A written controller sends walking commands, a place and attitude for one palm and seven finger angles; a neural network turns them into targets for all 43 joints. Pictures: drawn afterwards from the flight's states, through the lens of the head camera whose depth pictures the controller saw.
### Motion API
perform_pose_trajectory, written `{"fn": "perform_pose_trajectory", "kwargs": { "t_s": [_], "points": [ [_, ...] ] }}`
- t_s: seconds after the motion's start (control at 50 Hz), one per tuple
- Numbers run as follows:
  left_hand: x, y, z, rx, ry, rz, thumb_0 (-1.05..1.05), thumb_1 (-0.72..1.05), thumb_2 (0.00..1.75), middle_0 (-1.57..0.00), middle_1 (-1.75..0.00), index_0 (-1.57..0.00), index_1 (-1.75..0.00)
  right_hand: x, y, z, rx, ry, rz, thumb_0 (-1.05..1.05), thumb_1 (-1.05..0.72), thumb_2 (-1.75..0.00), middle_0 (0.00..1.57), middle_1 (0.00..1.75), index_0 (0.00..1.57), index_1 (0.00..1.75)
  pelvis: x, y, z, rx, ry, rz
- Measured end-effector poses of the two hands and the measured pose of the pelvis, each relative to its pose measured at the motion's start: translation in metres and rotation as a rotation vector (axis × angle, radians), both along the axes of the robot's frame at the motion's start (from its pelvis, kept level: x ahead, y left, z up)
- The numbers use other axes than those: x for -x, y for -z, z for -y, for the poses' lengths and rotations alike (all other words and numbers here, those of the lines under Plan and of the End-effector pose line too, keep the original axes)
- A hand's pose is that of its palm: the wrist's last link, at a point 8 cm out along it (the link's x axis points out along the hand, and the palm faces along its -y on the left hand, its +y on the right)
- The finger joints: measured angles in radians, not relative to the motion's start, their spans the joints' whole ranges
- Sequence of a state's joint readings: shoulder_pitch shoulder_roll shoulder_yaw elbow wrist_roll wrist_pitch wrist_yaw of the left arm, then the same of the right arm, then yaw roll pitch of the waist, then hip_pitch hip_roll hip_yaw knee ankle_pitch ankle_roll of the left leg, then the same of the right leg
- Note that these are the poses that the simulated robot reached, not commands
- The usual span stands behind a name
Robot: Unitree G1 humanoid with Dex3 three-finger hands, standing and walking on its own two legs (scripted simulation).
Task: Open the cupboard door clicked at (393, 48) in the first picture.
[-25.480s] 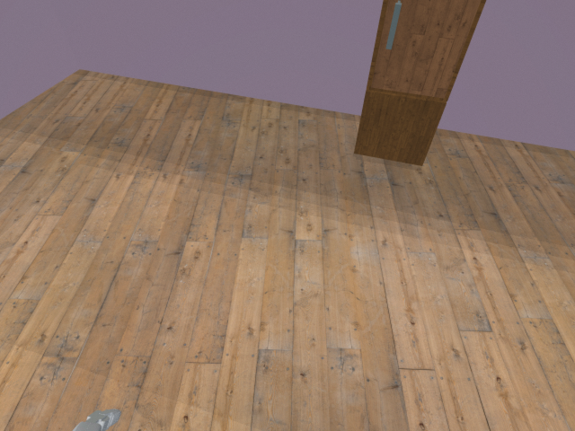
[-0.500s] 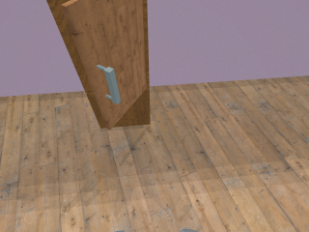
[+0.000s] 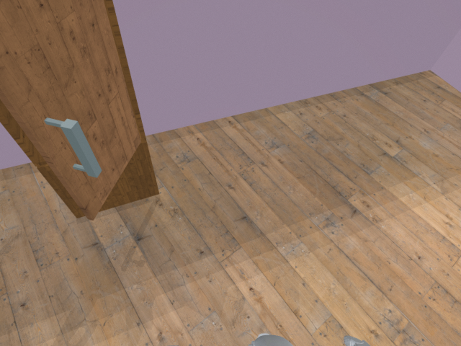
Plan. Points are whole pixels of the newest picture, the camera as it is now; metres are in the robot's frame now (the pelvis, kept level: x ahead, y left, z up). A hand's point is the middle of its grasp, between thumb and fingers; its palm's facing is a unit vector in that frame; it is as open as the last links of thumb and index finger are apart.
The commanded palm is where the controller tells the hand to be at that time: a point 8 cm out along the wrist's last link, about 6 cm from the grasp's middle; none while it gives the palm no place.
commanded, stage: walk to a spot facing it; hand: left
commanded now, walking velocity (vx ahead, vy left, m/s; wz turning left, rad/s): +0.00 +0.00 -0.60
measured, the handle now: (74, 148) +0.49 +0.40 -0.04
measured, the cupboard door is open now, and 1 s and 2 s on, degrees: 53 53 53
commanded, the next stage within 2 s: turn to face it in 1.88 s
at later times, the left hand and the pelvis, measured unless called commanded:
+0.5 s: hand (158, 337) +0.15 +0.14 -0.16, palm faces -0.26 -0.94 -0.22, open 7.4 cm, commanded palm none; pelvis +0.04 -0.03 +0.01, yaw -18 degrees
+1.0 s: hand (276, 223) +0.41 -0.09 -0.16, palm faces -0.60 -0.77 -0.22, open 7.4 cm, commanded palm none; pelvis +0.17 -0.15 -0.02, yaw -34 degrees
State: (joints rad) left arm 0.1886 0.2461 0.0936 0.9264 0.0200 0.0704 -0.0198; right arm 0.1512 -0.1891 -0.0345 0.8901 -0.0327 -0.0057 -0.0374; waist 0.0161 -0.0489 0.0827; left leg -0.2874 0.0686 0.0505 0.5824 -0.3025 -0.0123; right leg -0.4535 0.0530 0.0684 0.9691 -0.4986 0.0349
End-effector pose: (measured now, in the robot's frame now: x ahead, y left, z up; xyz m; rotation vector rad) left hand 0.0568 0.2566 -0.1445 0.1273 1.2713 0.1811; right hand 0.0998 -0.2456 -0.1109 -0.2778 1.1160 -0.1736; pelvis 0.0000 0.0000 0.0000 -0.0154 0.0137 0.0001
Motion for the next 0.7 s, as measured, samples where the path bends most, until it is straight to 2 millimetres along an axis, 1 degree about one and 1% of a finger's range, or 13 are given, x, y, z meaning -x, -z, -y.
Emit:
{"fn": "perform_pose_trajectory", "kwargs": {
  "t_s": [0.1, 0.16, 0.2, 0.24, 0.28, 0.32, 0.38, 0.46, 0.54, 0.56, 0.6, 0.64, 0.7],
  "points": [
    [-0.041, -0.013, 0.008, 0.001, 0.075, 0.060, 0.01, 0.91, 0.90, -0.20, -0.30, -0.20, -0.30, 0.042, 0.001, 0.010, -0.006, 0.061, -0.105, 0.00, -0.91, -0.90, 0.20, 0.30, 0.20, 0.30, -0.003, -0.007, 0.008, 0.019, 0.048, -0.007],
    [-0.064, -0.018, 0.021, -0.016, 0.146, 0.076, 0.01, 0.91, 0.90, -0.20, -0.30, -0.20, -0.30, 0.066, 0.010, 0.022, -0.029, 0.129, -0.137, 0.00, -0.91, -0.90, 0.20, 0.30, 0.20, 0.30, -0.005, -0.005, 0.016, 0.014, 0.092, -0.006],
    [-0.078, -0.018, 0.031, -0.034, 0.192, 0.090, 0.01, 0.91, 0.90, -0.20, -0.30, -0.20, -0.30, 0.082, 0.020, 0.033, -0.046, 0.178, -0.151, 0.00, -0.91, -0.90, 0.20, 0.30, 0.20, 0.30, -0.007, 0.002, 0.025, 0.002, 0.121, -0.003],
    [-0.088, -0.016, 0.041, -0.062, 0.233, 0.108, 0.01, 0.91, 0.90, -0.20, -0.30, -0.20, -0.30, 0.095, 0.032, 0.046, -0.057, 0.230, -0.169, 0.00, -0.91, -0.90, 0.20, 0.30, 0.20, 0.30, -0.008, 0.010, 0.033, -0.016, 0.151, -0.003],
    [-0.092, -0.019, 0.049, -0.075, 0.258, 0.101, 0.01, 0.91, 0.90, -0.20, -0.30, -0.20, -0.30, 0.103, 0.034, 0.054, -0.057, 0.269, -0.190, 0.00, -0.91, -0.90, 0.20, 0.30, 0.20, 0.30, -0.007, 0.008, 0.035, -0.014, 0.168, 0.006],
    [-0.092, -0.023, 0.055, -0.078, 0.271, 0.085, 0.01, 0.91, 0.90, -0.20, -0.30, -0.20, -0.30, 0.105, 0.030, 0.058, -0.057, 0.293, -0.191, 0.00, -0.91, -0.90, 0.20, 0.29, 0.20, 0.30, -0.008, 0.003, 0.037, -0.021, 0.192, 0.007],
    [-0.091, -0.025, 0.062, -0.070, 0.294, 0.056, 0.01, 0.91, 0.90, -0.20, -0.30, -0.20, -0.30, 0.099, 0.019, 0.062, -0.061, 0.316, -0.157, 0.01, -0.91, -0.90, 0.20, 0.29, 0.20, 0.30, -0.014, -0.004, 0.039, -0.034, 0.233, 0.005],
    [-0.094, -0.022, 0.067, -0.038, 0.328, 0.020, 0.01, 0.91, 0.90, -0.20, -0.30, -0.20, -0.30, 0.081, 0.008, 0.060, -0.064, 0.341, -0.087, 0.00, -0.91, -0.90, 0.20, 0.29, 0.19, 0.30, -0.027, -0.008, 0.038, -0.038, 0.284, -0.001],
    [-0.107, -0.011, 0.064, -0.004, 0.349, -0.007, 0.01, 0.91, 0.90, -0.20, -0.30, -0.20, -0.30, 0.059, 0.003, 0.053, -0.044, 0.361, -0.014, 0.00, -0.91, -0.90, 0.20, 0.29, 0.20, 0.30, -0.050, -0.003, 0.031, -0.023, 0.336, -0.010],
    [-0.113, -0.006, 0.063, 0.003, 0.356, -0.013, 0.01, 0.91, 0.90, -0.20, -0.30, -0.20, -0.30, 0.056, 0.005, 0.052, -0.031, 0.367, 0.006, 0.00, -0.91, -0.90, 0.20, 0.29, 0.20, 0.30, -0.056, 0.001, 0.029, -0.008, 0.349, -0.018],
    [-0.129, -0.002, 0.066, 0.010, 0.387, -0.030, 0.01, 0.91, 0.90, -0.20, -0.30, -0.20, -0.30, 0.057, 0.005, 0.046, -0.021, 0.395, 0.018, 0.00, -0.91, -0.90, 0.20, 0.29, 0.20, 0.30, -0.066, 0.002, 0.029, -0.007, 0.378, -0.012],
    [-0.152, -0.005, 0.074, 0.020, 0.426, -0.021, 0.01, 0.91, 0.90, -0.20, -0.30, -0.20, -0.30, 0.066, 0.001, 0.039, -0.028, 0.427, -0.004, 0.00, -0.91, -0.90, 0.20, 0.29, 0.20, 0.30, -0.077, -0.003, 0.034, -0.005, 0.402, -0.009],
    [-0.195, -0.013, 0.095, 0.038, 0.476, 0.030, 0.01, 0.91, 0.90, -0.20, -0.30, -0.20, -0.30, 0.085, -0.003, 0.028, -0.053, 0.481, -0.080, 0.00, -0.91, -0.90, 0.20, 0.29, 0.20, 0.30, -0.093, -0.010, 0.044, 0.001, 0.431, -0.012]
  ]
}}
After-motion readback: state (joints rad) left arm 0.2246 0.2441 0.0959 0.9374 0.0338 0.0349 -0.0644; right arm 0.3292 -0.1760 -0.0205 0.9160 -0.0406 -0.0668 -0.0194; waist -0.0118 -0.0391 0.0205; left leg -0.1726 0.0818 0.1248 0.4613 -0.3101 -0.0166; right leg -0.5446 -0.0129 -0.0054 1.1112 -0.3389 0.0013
